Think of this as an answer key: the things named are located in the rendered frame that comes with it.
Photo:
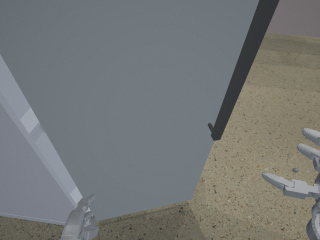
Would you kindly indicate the robot left hand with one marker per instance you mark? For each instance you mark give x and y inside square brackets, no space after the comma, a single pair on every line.
[77,219]

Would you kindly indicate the fridge door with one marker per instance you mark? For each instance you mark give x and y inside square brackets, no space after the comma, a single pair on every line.
[125,89]

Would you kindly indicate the handle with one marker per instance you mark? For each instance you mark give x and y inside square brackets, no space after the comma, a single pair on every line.
[258,27]

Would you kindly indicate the robot right forearm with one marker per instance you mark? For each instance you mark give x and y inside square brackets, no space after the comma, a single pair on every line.
[313,226]

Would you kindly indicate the robot right hand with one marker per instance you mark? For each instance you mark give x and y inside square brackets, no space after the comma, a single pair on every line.
[299,188]

